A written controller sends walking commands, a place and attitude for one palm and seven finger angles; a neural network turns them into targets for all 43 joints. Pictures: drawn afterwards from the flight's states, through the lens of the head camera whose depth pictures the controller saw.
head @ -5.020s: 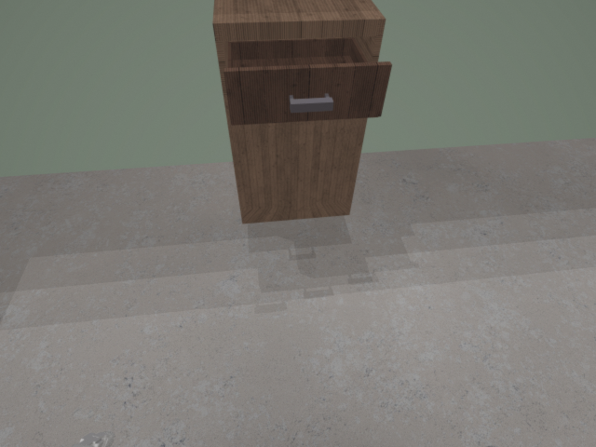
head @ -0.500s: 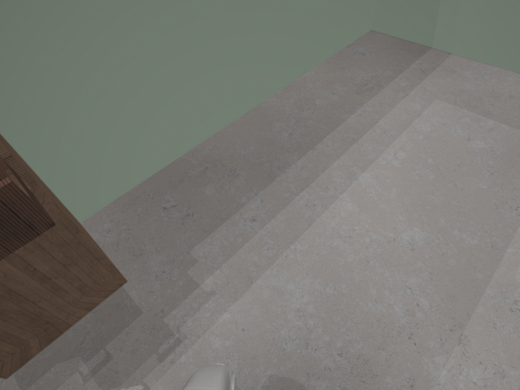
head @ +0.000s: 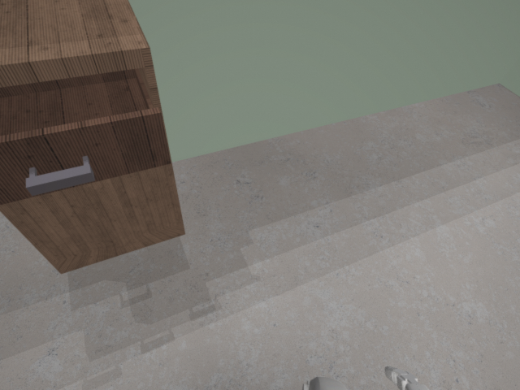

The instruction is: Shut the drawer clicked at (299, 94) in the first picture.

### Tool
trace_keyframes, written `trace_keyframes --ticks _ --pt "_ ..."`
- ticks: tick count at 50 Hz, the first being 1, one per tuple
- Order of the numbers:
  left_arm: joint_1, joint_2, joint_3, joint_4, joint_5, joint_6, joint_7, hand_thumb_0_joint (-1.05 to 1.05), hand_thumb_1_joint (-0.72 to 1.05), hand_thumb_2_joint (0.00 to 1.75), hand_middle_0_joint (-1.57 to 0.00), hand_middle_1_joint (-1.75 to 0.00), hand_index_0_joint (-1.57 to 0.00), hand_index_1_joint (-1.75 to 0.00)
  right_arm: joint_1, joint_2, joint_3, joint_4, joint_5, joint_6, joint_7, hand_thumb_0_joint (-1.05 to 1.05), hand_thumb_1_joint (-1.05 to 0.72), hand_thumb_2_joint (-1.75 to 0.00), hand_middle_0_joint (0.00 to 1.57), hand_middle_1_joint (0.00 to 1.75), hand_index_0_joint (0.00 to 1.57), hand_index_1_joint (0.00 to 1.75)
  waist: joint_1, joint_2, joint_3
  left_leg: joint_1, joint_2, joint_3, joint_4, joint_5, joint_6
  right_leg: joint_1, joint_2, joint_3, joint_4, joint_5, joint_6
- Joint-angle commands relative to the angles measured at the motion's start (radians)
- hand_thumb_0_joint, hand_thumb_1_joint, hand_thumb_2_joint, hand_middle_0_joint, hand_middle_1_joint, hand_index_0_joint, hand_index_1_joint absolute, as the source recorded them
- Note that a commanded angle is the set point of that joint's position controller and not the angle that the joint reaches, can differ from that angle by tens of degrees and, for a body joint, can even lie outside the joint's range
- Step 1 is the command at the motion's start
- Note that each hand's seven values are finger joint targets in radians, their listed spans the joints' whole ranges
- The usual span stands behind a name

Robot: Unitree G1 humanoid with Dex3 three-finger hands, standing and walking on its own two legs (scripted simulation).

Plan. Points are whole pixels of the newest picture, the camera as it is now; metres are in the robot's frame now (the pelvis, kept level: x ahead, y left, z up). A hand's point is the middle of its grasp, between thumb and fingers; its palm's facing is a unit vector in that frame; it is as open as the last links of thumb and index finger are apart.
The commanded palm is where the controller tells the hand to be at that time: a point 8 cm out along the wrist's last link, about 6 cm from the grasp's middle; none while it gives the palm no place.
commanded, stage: turn to face it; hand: left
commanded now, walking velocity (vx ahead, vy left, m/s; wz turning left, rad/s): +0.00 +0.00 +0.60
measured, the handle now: (60, 172) +0.48 +0.47 -0.05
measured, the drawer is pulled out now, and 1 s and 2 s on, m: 0.18 0.18 0.18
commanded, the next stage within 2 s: take the last steps up to it in 0.62 s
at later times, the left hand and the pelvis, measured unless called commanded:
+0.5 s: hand out of the picture +0.03 +0.18 -0.14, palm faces +0.29 -0.92 -0.27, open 7.4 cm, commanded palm none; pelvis -0.02 -0.04 +0.00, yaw +18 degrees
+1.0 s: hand out of the picture -0.13 +0.21 -0.17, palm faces +0.45 -0.87 -0.20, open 7.4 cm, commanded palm none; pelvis -0.05 +0.03 +0.01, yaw +24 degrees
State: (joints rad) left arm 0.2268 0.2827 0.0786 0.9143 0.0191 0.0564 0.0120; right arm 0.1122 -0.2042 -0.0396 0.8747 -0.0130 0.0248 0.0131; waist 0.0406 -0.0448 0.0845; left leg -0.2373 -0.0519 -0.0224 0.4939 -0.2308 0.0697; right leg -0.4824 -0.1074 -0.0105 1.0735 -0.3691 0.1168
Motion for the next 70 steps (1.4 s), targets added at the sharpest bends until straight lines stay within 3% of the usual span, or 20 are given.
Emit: trace_keyframes --ticks 1,12,13,14,15,20,28,32,33,34,35,40,53,59,62,63,64,65,66,70 --pt "-0.032 0.075 0.021 -0.092 -0.002 -0.02 0.009 0.0 0.9 0.9 -0.2 -0.3 -0.2 -0.3 0.07 -0.226 -0.071 -0.048 -0.002 -0.011 -0.017 0.0 -0.9 -0.9 0.2 0.3 0.2 0.3 -0.058 0.185 -0.092 0.075 0.252 -0.295 -0.182 0.245 0.105 -0.049 0.018 0.03 -0.051 0.0 0.003" --pt "-0.008 0.05 0.013 -0.127 -0.019 -0.045 0.025 0.0 0.9 0.9 -0.2 -0.3 -0.2 -0.3 0.098 -0.206 -0.088 -0.035 -0.005 0.002 -0.019 0.0 -0.9 -0.9 0.2 0.3 0.2 0.3 -0.025 0.173 -0.167 -0.052 0.176 -0.448 -0.055 0.297 0.071 0.308 0.106 0.034 -0.574 0.075 -0.045" --pt "0.019 0.077 0.018 -0.121 -0.017 -0.054 0.029 0.0 0.9 0.9 -0.2 -0.3 -0.2 -0.3 0.108 -0.176 -0.084 -0.034 0.004 0.001 -0.016 0.0 -0.9 -0.9 0.2 0.3 0.2 0.3 -0.012 0.106 -0.179 -0.153 0.135 -0.407 0.013 0.18 0.021 0.451 0.046 0.081 -0.726 0.152 -0.059" --pt "0.017 0.161 0.033 -0.128 -0.003 -0.063 0.037 0.0 0.9 0.9 -0.2 -0.3 -0.2 -0.3 0.142 -0.108 -0.074 -0.041 0.016 0.001 -0.01 0.0 -0.9 -0.9 0.2 0.3 0.2 0.3 -0.017 -0.157 -0.183 -0.361 0.02 -0.232 0.204 -0.156 -0.064 0.601 -0.208 0.317 -0.822 0.152 -0.136" --pt "0.006 0.193 0.029 -0.141 0.002 -0.055 0.033 0.0 0.9 0.9 -0.2 -0.3 -0.2 -0.3 0.151 -0.12 -0.077 -0.06 -0.001 0.001 -0.013 0.0 -0.9 -0.9 0.2 0.3 0.2 0.3 -0.02 -0.204 -0.159 -0.385 -0.041 -0.078 0.429 -0.354 -0.108 0.478 -0.39 0.405 -0.818 0.217 -0.248" --pt "-0.104 0.079 0.003 -0.146 -0.003 -0.066 0.028 0.0 0.9 0.9 -0.2 -0.3 -0.2 -0.3 0.168 -0.116 -0.074 0.009 -0.009 0.034 0.012 0.0 -0.9 -0.9 0.2 0.3 0.2 0.3 -0.081 -0.11 -0.033 -0.311 0.061 -0.023 0.726 -0.149 -0.129 0.257 -0.195 0.087 -0.776 0.32 -0.223" --pt "0.064 0.144 0.021 -0.062 0.013 -0.057 0.024 0.0 0.9 0.9 -0.2 -0.3 -0.2 -0.3 0.031 -0.086 -0.044 -0.011 0.003 0.023 0.008 0.0 -0.9 -0.9 0.2 0.3 0.2 0.3 0.006 -0.173 -0.072 -0.187 0.054 0.07 0.355 -0.25 -0.131 0.358 -0.222 0.041 -0.699 0.511 -0.247" --pt "0.053 0.145 0.025 -0.033 0.003 -0.046 0.022 0.0 0.9 0.9 -0.2 -0.3 -0.2 -0.3 0.119 -0.098 -0.038 0.021 0.006 0.001 -0.003 0.0 -0.9 -0.9 0.2 0.3 0.2 0.3 -0.045 -0.164 -0.135 0.05 0.032 0.1 -0.025 -0.037 -0.106 0.327 -0.179 -0.034 -0.542 0.544 -0.161" --pt "0.063 0.11 0.017 -0.037 -0.007 -0.04 0.019 0.0 0.9 0.9 -0.2 -0.3 -0.2 -0.3 0.155 -0.154 -0.048 0.03 0.002 -0.01 -0.004 0.0 -0.9 -0.9 0.2 0.3 0.2 0.3 -0.066 -0.025 -0.178 0.207 0.118 0.031 -0.117 0.126 -0.081 0.222 -0.138 -0.084 -0.419 0.409 -0.109" --pt "0.077 0.04 0.002 -0.066 -0.01 -0.033 0.013 0.0 0.9 0.9 -0.2 -0.3 -0.2 -0.3 0.181 -0.255 -0.068 0.024 -0.004 -0.015 -0.005 0.0 -0.9 -0.9 0.2 0.3 0.2 0.3 -0.077 0.289 -0.191 0.328 0.385 -0.276 -0.14 0.451 0.02 -0.028 -0.019 -0.134 -0.23 -0.089 -0.04" --pt "0.025 0.029 -0.008 -0.083 -0.002 -0.028 0.018 0.0 0.9 0.9 -0.2 -0.3 -0.2 -0.3 0.213 -0.298 -0.074 0.027 -0.005 -0.004 -0.008 0.0 -0.9 -0.9 0.2 0.3 0.2 0.3 -0.104 0.295 -0.165 0.212 0.468 -0.31 -0.137 0.568 0.119 -0.03 -0.001 -0.07 -0.098 -0.286 -0.046" --pt "0.058 0.026 -0.012 0.038 0.005 -0.034 -0.005 0.0 0.9 0.9 -0.2 -0.3 -0.2 -0.3 0.119 -0.152 -0.024 0.042 -0.006 -0.038 -0.041 0.0 -0.9 -0.9 0.2 0.3 0.2 0.3 -0.053 0.21 -0.083 0.165 0.292 -0.168 -0.22 0.283 0.087 -0.053 0.013 -0.006 0.048 -0.023 -0.053" --pt "-0.026 -0.025 -0.024 0.057 0.008 -0.051 -0.026 0.0 0.9 0.9 -0.2 -0.3 -0.2 -0.3 0.279 -0.12 -0.034 0.137 -0.012 -0.071 -0.047 0.0 -0.9 -0.9 0.2 0.3 0.2 0.3 -0.079 0.139 0.056 0.142 0.331 -0.253 -0.373 -0.149 0.133 -0.102 -0.011 0.0 -0.214 0.054 -0.064" --pt "-0.053 -0.047 -0.017 0.052 0.003 -0.066 -0.032 0.0 0.9 0.9 -0.2 -0.3 -0.2 -0.3 0.289 -0.129 -0.041 0.174 -0.019 -0.066 -0.041 0.0 -0.9 -0.9 0.2 0.3 0.2 0.3 -0.073 0.156 0.058 0.022 0.315 -0.234 -0.342 -0.21 0.115 0.092 0.032 -0.042 -0.395 0.047 -0.086" --pt "0.073 -0.046 -0.007 0.1 0.005 -0.081 -0.03 0.0 0.9 0.9 -0.2 -0.3 -0.2 -0.3 0.276 -0.106 -0.035 0.191 -0.016 -0.062 -0.042 0.0 -0.9 -0.9 0.2 0.3 0.2 0.3 -0.013 0.116 0.014 -0.073 0.251 -0.155 -0.184 -0.204 0.059 0.348 0.075 -0.079 -0.589 0.126 -0.092" --pt "0.158 -0.017 0.0 0.131 0.007 -0.091 -0.024 0.0 0.9 0.9 -0.2 -0.3 -0.2 -0.3 0.283 -0.077 -0.029 0.195 -0.012 -0.064 -0.039 0.0 -0.9 -0.9 0.2 0.3 0.2 0.3 0.02 0.034 -0.015 -0.157 0.192 -0.093 -0.038 -0.223 0.023 0.486 0.033 -0.018 -0.667 0.077 -0.11" --pt "0.241 0.064 0.013 0.156 0.013 -0.103 -0.014 0.0 0.9 0.9 -0.2 -0.3 -0.2 -0.3 0.304 -0.013 -0.015 0.181 -0.002 -0.068 -0.032 0.0 -0.9 -0.9 0.2 0.3 0.2 0.3 0.047 -0.191 -0.059 -0.346 0.078 0.044 0.251 -0.263 -0.024 0.652 -0.166 0.251 -0.785 -0.117 -0.187" --pt "0.327 0.119 0.021 0.163 -0.001 -0.102 -0.006 0.0 0.9 0.9 -0.2 -0.3 -0.2 -0.3 0.252 -0.031 -0.011 0.139 -0.005 -0.068 -0.027 0.0 -0.9 -0.9 0.2 0.3 0.2 0.3 0.082 -0.258 -0.084 -0.429 0.056 0.065 0.47 -0.38 -0.026 0.617 -0.308 0.491 -0.921 -0.248 -0.27" --pt "0.29 0.098 0.016 0.161 -0.009 -0.105 -0.002 0.0 0.9 0.9 -0.2 -0.3 -0.2 -0.3 0.209 -0.068 -0.026 0.14 -0.009 -0.06 -0.02 0.0 -0.9 -0.9 0.2 0.3 0.2 0.3 0.068 -0.196 -0.036 -0.43 0.101 0.005 0.595 -0.3 -0.014 0.478 -0.301 0.506 -0.981 -0.381 -0.287" --pt "0.107 -0.041 -0.019 0.125 -0.004 -0.12 0.011 0.0 0.9 0.9 -0.2 -0.3 -0.2 -0.3 0.286 0.008 -0.035 0.195 -0.019 -0.035 -0.008 0.0 -0.9 -0.9 0.2 0.3 0.2 0.3 -0.062 0.007 0.035 -0.332 0.165 0.027 0.642 -0.041 -0.057 0.262 -0.173 0.164 -0.969 -0.049 -0.244"
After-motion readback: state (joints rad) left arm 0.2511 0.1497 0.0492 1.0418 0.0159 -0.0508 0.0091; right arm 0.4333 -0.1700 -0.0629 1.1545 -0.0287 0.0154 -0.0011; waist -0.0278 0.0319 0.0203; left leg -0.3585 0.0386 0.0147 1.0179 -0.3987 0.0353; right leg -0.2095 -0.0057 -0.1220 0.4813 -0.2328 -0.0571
